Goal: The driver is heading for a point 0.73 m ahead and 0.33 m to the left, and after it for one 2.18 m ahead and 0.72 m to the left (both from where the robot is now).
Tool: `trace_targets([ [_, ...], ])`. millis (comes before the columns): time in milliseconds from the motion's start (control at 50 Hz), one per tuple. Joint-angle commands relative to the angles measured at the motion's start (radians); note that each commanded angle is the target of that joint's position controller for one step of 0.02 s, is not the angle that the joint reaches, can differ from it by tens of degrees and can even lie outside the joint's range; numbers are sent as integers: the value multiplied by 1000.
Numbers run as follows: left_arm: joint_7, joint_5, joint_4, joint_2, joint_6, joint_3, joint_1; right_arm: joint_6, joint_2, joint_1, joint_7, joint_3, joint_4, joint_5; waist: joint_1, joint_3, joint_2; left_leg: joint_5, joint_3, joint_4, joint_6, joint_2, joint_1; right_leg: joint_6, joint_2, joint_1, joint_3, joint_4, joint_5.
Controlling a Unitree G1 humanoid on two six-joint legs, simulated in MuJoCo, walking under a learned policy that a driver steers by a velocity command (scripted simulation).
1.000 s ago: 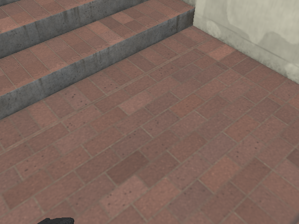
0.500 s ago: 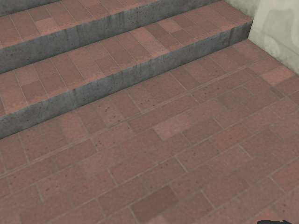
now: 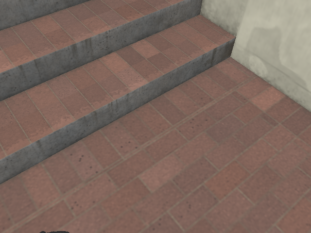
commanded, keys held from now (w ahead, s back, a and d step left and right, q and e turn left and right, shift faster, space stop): q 0.34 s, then w+q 0.66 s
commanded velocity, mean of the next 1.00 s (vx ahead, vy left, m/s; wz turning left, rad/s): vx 0.30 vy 0.00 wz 0.51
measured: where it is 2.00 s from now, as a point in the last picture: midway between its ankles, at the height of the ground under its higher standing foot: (75, 207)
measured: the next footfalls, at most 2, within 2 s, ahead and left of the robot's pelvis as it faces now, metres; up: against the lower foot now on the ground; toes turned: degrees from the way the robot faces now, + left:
right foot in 0.12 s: +0.26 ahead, -0.13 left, +0.00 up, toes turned +4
left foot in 0.56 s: +0.15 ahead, +0.11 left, +0.00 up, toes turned +21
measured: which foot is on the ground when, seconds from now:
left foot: down 0.00-0.14, up 0.16-0.54, down 0.56-1.00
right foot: up 0.00-0.10, down 0.12-0.56, up 0.58-1.00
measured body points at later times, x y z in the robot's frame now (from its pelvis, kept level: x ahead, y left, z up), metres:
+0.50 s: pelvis +0.13 -0.02 -0.01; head +0.15 +0.01 +0.44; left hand +0.20 +0.29 -0.12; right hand +0.33 -0.26 -0.11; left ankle +0.13 +0.11 -0.72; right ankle +0.22 -0.13 -0.75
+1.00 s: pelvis +0.31 +0.07 -0.02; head +0.33 +0.10 +0.43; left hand +0.39 +0.39 -0.11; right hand +0.42 -0.20 -0.13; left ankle +0.12 +0.10 -0.75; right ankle +0.47 +0.03 -0.74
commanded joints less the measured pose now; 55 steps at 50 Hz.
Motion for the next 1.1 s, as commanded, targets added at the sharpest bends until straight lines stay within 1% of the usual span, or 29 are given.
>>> trace_targets([
  [20,-16,2,-91,36,-28,5,-118,11,-175,31,-13,-39,-30,7,2,23,118,504,-134,18,122,236,-17,0,73,92,-40,-120,46],
  [80,-21,7,-92,86,-37,21,-90,30,-193,1,-26,-49,-39,14,39,-12,159,528,-206,147,89,246,38,-31,102,170,-13,-212,-23],
  [120,-8,23,-44,143,-46,43,69,32,-178,-48,-30,-49,-69,14,113,-109,137,522,-191,334,34,168,-19,-78,86,435,-26,-301,174],
  [140,6,48,-32,211,-46,56,206,27,-118,-75,-30,-29,-116,-6,159,-265,20,222,-150,606,-15,85,-219,-146,-104,754,124,-198,582],
  [160,8,42,-41,227,-27,54,206,21,-35,135,-24,-3,-99,-4,84,-427,-236,-534,-116,928,-75,-25,-524,-326,-385,1059,392,-137,821],
  [180,9,19,-67,163,-7,43,199,27,-149,154,-20,-28,-75,9,118,-492,-164,-512,-200,1033,-87,28,-547,-327,-350,1007,425,-190,571],
  [200,16,10,-75,122,6,33,142,42,-185,52,-22,-45,-100,27,117,-363,-113,-432,-161,1071,-103,64,-623,-293,-299,904,322,-235,360],
  [220,24,5,-68,99,18,25,85,61,-170,-5,-31,-47,-112,24,97,-261,-58,-360,-124,1051,-120,99,-640,-266,-250,770,258,-286,192],
  [280,25,31,-58,98,29,24,-32,125,-124,0,-48,-53,-127,13,30,-100,-106,-247,-76,974,-139,127,-473,-243,-175,391,92,-429,-61],
  [380,38,10,-30,148,21,45,-54,123,-97,-64,-34,-45,-175,2,37,-127,-81,-109,-46,727,-102,162,-384,-245,-199,375,-15,-483,-191],
  [480,28,-29,0,204,28,67,-36,112,-137,-95,1,-60,-181,3,33,-105,-85,-122,22,505,-25,137,-258,-188,-228,392,-29,-513,-515],
  [540,23,-33,12,148,44,54,-58,108,-136,60,2,-76,-94,4,-32,-58,9,-145,71,292,47,72,-55,-106,-144,288,-125,-328,-680],
  [560,13,-20,4,76,48,37,-74,102,-185,147,-10,-91,-68,7,-47,-13,208,-341,-179,122,121,208,17,-40,-45,137,-234,5,-678],
  [580,6,-13,-40,47,36,29,-103,85,-302,132,-14,-102,-113,6,-20,66,366,-612,-673,-50,264,405,63,8,98,-200,-177,285,-688],
  [600,0,-31,-66,116,6,43,-180,52,-277,74,-10,-94,-149,-20,-33,90,285,-675,-778,-159,296,436,14,-23,80,-263,-8,360,-597],
  [620,-6,-41,-61,157,-14,55,-161,27,-244,1,-15,-81,-165,-18,16,111,260,-565,-702,-155,255,419,14,-41,52,-277,17,342,-463],
  [640,-5,-23,-32,170,-25,61,-127,16,-212,-30,-18,-72,-170,-6,42,92,218,-407,-596,-116,208,381,22,-37,33,-239,16,307,-362],
  [680,-3,10,-6,148,-34,60,-127,17,-177,-22,-27,-59,-165,3,47,41,175,-205,-454,-97,154,312,21,-15,39,-141,5,221,-225],
  [820,-25,-13,-29,80,-37,37,-240,15,-180,100,-44,-65,-137,7,2,43,189,29,-327,-70,126,243,14,26,108,3,-7,-76,-15],
  [840,-41,67,1,57,21,20,-165,15,-208,138,-9,-74,-112,-22,-1,40,248,118,-314,-54,113,193,12,36,116,39,-82,-17,-37],
  [880,-44,52,-28,74,48,20,-210,17,-159,178,8,-67,-96,-27,-27,60,225,216,-326,-10,122,199,25,37,106,37,-81,-21,-95],
  [920,-48,36,-58,90,40,16,-256,23,-172,175,3,-73,-94,-34,-34,79,211,250,-371,20,133,224,53,28,101,42,-75,-64,-154],
  [960,-41,34,-56,118,25,22,-197,23,-215,109,-9,-86,-111,-34,11,73,204,284,-412,54,107,246,36,9,100,158,-58,-128,-211],
  [1000,-17,28,-7,147,9,36,-4,17,-227,37,-9,-89,-120,-27,104,4,175,456,-400,202,76,210,-30,-26,140,436,-75,-205,-267],
  [1020,0,38,27,194,-8,51,156,9,-194,25,0,-81,-117,-20,174,-96,91,432,-332,432,51,127,-111,-59,58,663,-1,-243,-280],
  [1040,19,66,28,286,-12,67,318,4,-95,61,5,-56,-150,0,204,-278,-105,90,-219,754,23,22,-311,-106,-220,937,315,-307,-600],
  [1060,15,57,34,340,2,80,269,6,-94,111,6,-54,-173,2,130,-296,-351,-336,-171,911,17,-74,-537,-178,-339,970,749,-490,-680],
  [1080,12,49,13,232,12,59,182,22,-147,87,1,-59,-122,-16,103,-133,-141,-258,-197,984,31,20,-583,-173,-307,834,629,-488,-749],
  [1100,10,38,8,153,12,39,136,25,-148,28,14,-58,-108,-22,97,-32,-30,-173,-173,953,31,58,-560,-163,-255,717,461,-484,-638],
])
Over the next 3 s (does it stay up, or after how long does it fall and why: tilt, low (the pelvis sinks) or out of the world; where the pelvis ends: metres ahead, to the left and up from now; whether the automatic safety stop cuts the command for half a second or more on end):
stays up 0.64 0.30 -0.01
